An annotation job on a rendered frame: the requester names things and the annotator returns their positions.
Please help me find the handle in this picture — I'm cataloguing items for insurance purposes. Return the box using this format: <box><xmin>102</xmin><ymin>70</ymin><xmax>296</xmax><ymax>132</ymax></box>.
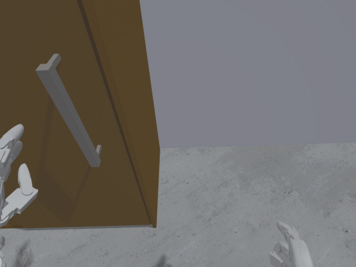
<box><xmin>36</xmin><ymin>54</ymin><xmax>102</xmax><ymax>167</ymax></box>

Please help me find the left robot hand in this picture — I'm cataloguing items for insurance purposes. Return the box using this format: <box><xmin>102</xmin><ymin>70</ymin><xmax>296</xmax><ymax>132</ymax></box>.
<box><xmin>0</xmin><ymin>124</ymin><xmax>38</xmax><ymax>229</ymax></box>

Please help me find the right robot hand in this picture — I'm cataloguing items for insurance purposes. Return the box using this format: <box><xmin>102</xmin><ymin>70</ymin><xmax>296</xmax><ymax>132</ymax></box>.
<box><xmin>270</xmin><ymin>221</ymin><xmax>314</xmax><ymax>267</ymax></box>

